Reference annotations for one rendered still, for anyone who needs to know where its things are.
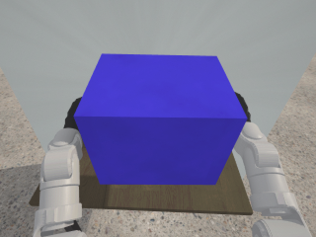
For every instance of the left robot forearm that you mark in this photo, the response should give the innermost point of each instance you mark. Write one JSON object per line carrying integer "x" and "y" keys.
{"x": 59, "y": 183}

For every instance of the carton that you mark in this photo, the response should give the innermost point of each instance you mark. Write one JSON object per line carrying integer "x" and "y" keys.
{"x": 158, "y": 119}

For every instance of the left robot hand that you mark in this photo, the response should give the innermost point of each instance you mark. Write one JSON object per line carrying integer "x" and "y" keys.
{"x": 70, "y": 120}

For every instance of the right robot forearm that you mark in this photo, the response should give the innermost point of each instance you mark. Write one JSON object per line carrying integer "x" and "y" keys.
{"x": 270, "y": 194}

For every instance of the table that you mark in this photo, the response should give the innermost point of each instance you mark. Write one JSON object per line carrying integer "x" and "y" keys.
{"x": 227, "y": 196}

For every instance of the robot right upper arm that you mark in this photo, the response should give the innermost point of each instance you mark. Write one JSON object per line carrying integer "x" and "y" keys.
{"x": 279, "y": 228}

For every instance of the right robot hand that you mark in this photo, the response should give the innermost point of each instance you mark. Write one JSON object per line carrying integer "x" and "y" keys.
{"x": 244, "y": 106}

